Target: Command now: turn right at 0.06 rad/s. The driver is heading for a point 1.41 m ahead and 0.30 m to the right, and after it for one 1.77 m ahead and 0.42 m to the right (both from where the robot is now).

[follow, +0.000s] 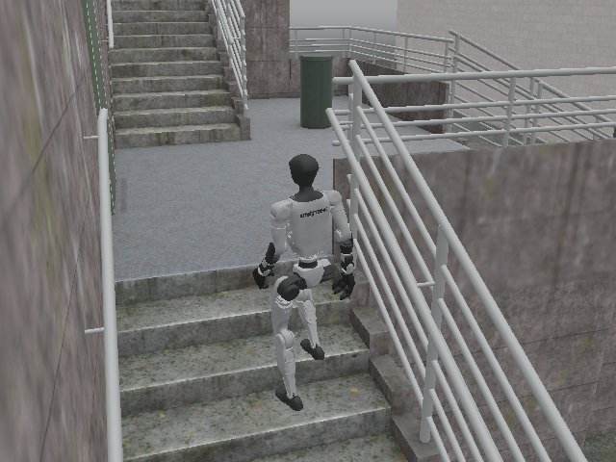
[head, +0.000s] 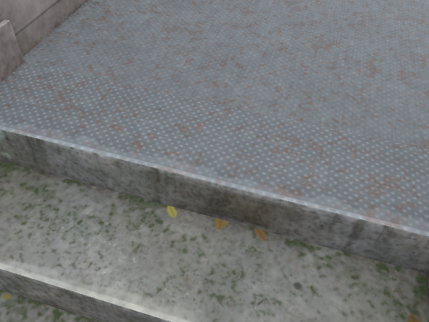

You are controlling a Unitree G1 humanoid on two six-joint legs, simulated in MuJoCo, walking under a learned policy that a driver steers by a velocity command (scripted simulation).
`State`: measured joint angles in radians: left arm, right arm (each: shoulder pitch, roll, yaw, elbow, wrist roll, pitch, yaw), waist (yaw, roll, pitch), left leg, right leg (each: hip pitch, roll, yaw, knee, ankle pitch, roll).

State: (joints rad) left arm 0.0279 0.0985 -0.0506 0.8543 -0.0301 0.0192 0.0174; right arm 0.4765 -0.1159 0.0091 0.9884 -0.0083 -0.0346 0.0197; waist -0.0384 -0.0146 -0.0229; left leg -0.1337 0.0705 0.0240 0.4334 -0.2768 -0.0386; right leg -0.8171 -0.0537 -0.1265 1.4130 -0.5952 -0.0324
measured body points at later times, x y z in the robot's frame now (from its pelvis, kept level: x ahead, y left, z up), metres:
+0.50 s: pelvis +0.00 -0.02 +0.03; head +0.01 -0.03 +0.48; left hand +0.17 +0.19 -0.08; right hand +0.15 -0.31 -0.05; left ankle -0.06 +0.15 -0.54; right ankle +0.08 -0.11 -0.59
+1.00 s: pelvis +0.03 +0.08 +0.09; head +0.02 +0.09 +0.54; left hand +0.27 +0.27 +0.00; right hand +0.10 -0.20 +0.02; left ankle +0.04 +0.23 -0.62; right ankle +0.00 -0.01 -0.51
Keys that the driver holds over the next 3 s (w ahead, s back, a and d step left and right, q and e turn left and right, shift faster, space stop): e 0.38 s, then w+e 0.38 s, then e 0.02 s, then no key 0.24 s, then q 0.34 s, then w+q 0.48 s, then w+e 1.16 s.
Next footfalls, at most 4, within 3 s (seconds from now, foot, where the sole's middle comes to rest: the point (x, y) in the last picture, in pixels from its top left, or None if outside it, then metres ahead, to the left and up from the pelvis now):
0.82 left None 0.09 0.21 -0.65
1.22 right None -0.04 0.02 -0.78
1.96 left None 0.27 0.33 -0.63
2.58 right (187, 279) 0.54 0.06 -0.48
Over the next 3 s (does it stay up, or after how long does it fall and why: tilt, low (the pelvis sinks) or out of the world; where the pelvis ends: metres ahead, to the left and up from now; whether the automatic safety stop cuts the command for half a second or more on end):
stays up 0.63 0.11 0.28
